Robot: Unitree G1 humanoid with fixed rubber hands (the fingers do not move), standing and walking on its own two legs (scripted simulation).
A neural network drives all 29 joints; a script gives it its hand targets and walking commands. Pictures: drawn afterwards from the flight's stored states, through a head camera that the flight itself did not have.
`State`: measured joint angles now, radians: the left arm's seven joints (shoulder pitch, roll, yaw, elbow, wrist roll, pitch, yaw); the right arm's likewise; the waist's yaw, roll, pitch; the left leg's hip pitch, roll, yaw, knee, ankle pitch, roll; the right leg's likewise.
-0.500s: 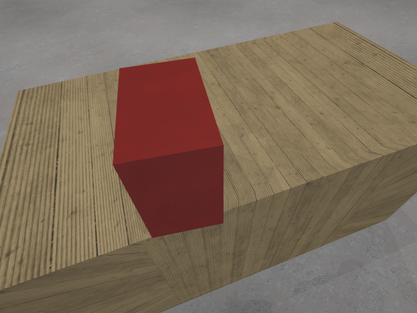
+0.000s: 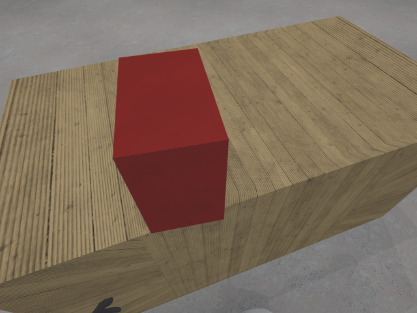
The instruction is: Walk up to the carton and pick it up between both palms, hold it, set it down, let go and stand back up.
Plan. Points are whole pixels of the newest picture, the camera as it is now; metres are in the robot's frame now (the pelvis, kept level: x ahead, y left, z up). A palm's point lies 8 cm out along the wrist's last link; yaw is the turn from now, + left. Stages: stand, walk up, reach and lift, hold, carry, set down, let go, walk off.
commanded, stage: reach and lift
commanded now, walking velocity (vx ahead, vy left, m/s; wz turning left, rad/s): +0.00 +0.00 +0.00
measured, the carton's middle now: (173, 142) +0.43 +0.07 +0.08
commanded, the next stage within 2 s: none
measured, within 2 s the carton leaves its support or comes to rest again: neither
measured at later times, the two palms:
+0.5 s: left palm out of the picture +0.11 +0.24 -0.07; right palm out of the picture +0.09 -0.21 -0.08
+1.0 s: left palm (95, 301) +0.16 +0.21 -0.02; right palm (334, 300) +0.13 -0.20 -0.02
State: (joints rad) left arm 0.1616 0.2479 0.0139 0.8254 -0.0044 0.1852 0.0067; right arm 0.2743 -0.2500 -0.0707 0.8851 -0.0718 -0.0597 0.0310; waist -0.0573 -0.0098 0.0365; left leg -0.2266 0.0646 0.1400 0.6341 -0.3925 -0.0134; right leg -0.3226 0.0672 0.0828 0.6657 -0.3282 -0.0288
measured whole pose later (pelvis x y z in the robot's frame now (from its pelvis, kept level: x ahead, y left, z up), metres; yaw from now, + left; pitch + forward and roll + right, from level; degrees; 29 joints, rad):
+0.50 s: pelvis -0.05 +0.02 +0.00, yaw +3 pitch -8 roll -1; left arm 0.15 0.20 -0.03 0.48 0.06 0.35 0.04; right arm 0.21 -0.15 -0.09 0.67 -0.02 -0.03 0.02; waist -0.03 0.00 0.11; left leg -0.15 0.05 0.09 0.63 -0.34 0.02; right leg -0.19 0.04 0.01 0.57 -0.24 -0.01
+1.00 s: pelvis -0.04 -0.01 +0.01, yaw +3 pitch -8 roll +2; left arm 0.10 0.17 0.00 0.42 -0.05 0.19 0.05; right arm 0.30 -0.12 0.02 0.33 0.03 0.01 -0.02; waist 0.00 -0.04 0.08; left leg -0.05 0.02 0.09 0.43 -0.24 0.00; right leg -0.14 0.01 0.02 0.50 -0.22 -0.03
